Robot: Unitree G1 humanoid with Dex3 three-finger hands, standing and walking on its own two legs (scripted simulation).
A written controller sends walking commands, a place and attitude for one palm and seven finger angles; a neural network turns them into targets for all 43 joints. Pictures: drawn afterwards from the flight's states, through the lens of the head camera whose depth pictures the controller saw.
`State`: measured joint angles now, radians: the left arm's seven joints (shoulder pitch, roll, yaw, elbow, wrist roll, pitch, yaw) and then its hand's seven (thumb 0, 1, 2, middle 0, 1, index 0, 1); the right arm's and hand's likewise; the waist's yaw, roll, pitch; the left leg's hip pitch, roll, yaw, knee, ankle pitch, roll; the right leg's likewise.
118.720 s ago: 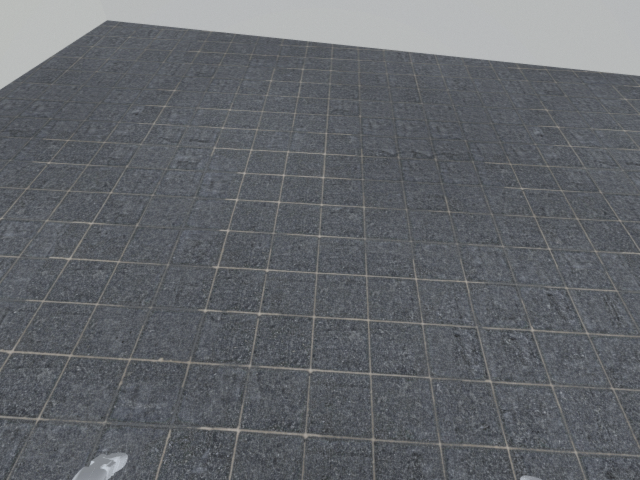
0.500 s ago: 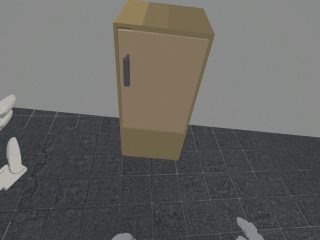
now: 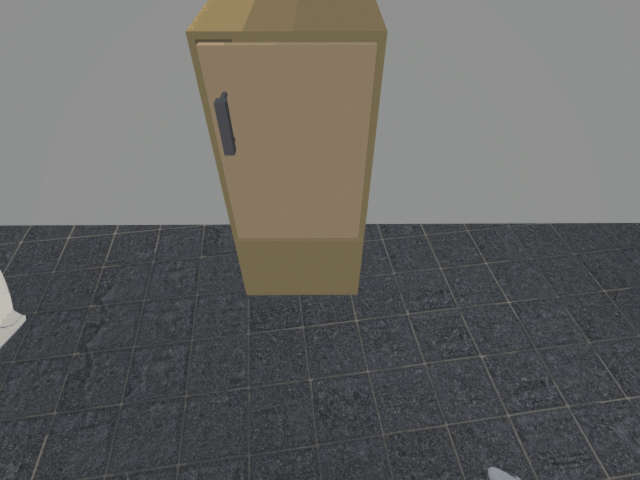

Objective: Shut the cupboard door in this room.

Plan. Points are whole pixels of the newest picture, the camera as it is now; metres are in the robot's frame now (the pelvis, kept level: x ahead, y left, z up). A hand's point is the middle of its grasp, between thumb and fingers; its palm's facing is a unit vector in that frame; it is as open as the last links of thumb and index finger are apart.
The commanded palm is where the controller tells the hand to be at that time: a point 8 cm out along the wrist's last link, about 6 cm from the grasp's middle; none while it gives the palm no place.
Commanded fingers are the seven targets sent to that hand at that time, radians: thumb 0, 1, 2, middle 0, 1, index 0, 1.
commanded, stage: stop stepping back and stand still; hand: left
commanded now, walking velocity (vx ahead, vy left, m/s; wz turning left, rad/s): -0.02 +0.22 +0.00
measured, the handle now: (227, 123) +0.88 +0.27 +0.01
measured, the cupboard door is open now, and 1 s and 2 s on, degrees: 0 0 0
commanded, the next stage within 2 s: let the arm hang, fingers relaxed in 0.96 s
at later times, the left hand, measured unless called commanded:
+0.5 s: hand (35, 283) +0.25 +0.28 +0.19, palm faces +0.47 -0.74 -0.49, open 7.4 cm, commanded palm +0.19 +0.31 +0.19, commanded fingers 0.00 0.90 0.90 -0.20 -0.30 -0.20 -0.30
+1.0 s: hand (21, 300) +0.24 +0.31 +0.17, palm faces +0.43 -0.80 -0.42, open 7.4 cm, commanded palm +0.18 +0.34 +0.19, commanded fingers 0.00 0.90 0.90 -0.20 -0.30 -0.20 -0.30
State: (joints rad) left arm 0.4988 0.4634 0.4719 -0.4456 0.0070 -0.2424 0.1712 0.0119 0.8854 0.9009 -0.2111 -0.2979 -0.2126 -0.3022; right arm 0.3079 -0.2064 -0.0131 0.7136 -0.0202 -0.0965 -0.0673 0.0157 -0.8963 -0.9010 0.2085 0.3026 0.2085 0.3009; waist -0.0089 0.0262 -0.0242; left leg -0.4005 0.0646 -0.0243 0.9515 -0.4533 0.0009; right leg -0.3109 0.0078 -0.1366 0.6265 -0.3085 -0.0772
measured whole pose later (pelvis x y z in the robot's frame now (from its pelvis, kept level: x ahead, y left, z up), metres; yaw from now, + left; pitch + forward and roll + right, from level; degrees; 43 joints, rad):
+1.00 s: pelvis +0.04 +0.04 +0.02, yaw -1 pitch +0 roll -1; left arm 0.54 0.38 0.39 -0.44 -0.04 -0.17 0.16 0.01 0.89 0.90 -0.21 -0.30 -0.21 -0.30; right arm 0.23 -0.21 0.01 0.62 0.00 -0.09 -0.08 0.01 -0.90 -0.90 0.21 0.30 0.21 0.30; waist 0.00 0.01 -0.01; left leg -0.28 0.03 0.08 0.48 -0.20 0.02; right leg -0.17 -0.01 -0.09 0.42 -0.24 0.00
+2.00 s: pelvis +0.02 +0.04 +0.02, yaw -1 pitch -2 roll +0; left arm 0.28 0.16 0.01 1.10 0.02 0.00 0.02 0.00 0.91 0.90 -0.19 -0.29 -0.20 -0.30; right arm 0.28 -0.16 0.00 1.11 -0.02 0.01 -0.02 0.01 -0.91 -0.90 0.20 0.30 0.20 0.30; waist -0.01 0.00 0.01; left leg -0.24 0.02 0.08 0.43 -0.16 0.02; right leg -0.17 -0.03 -0.09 0.45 -0.25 -0.01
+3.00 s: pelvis +0.06 +0.02 +0.02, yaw -1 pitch -1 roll +0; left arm 0.20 0.25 0.02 1.12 0.02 -0.02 0.01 0.00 0.91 0.90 -0.20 -0.29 -0.20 -0.30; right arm 0.17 -0.25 -0.01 1.12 -0.02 0.00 -0.02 0.01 -0.90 -0.90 0.20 0.30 0.20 0.30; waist 0.00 0.00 0.04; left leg -0.17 0.02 0.07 0.36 -0.17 0.00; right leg -0.08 -0.01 -0.10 0.34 -0.24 -0.02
